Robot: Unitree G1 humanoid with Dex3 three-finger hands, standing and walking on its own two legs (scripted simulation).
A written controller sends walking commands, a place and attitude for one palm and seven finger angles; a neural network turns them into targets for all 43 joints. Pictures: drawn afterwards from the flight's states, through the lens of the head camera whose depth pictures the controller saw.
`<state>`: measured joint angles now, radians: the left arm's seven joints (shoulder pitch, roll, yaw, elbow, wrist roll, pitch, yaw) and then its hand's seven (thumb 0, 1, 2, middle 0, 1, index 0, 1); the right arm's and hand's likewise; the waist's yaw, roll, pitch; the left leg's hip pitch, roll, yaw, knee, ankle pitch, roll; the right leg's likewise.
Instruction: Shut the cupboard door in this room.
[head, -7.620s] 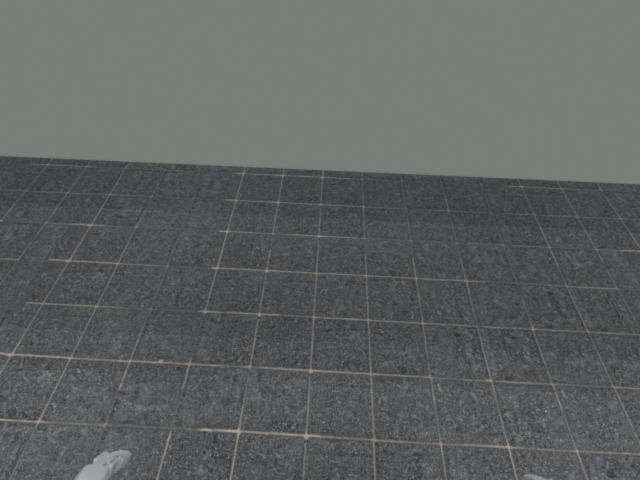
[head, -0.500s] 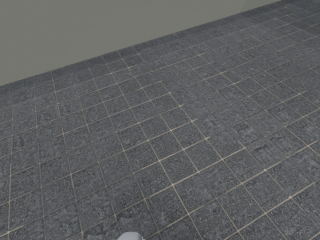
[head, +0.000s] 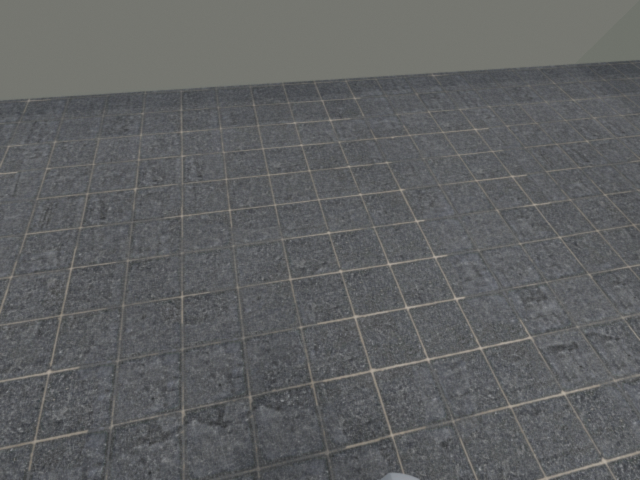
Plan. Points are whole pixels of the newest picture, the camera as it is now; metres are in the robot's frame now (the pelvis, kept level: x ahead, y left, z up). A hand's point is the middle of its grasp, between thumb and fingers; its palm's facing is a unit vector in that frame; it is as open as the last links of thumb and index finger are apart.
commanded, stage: turn or walk to find it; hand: left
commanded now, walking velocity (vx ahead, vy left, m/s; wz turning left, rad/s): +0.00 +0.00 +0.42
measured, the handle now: out of the picture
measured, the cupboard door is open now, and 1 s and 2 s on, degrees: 56 56 56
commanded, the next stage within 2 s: none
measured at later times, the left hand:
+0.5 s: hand out of the picture +0.01 +0.13 -0.14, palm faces +0.25 -0.93 -0.28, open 7.4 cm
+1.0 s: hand out of the picture -0.13 +0.19 -0.18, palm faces +0.48 -0.84 -0.23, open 7.4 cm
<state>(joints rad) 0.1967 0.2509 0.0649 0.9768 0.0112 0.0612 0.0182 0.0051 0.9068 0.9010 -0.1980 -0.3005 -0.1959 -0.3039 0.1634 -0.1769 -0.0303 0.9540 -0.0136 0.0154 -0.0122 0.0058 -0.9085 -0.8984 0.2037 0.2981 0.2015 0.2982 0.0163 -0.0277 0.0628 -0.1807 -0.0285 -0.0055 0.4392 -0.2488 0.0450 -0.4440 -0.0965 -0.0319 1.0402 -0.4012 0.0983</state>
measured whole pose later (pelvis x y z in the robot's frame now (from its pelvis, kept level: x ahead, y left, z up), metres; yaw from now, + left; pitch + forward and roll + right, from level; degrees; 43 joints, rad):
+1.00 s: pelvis -0.07 -0.01 +0.00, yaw +26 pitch -1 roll -1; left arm 0.23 0.25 0.07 0.99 0.02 0.06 0.01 0.01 0.91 0.90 -0.20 -0.30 -0.20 -0.30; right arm 0.15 -0.18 -0.03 0.96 -0.01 0.02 -0.01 0.01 -0.91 -0.90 0.20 0.30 0.20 0.30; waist 0.03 -0.03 0.06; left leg -0.21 -0.02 0.02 0.46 -0.24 0.05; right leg -0.46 -0.10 -0.05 1.07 -0.39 0.08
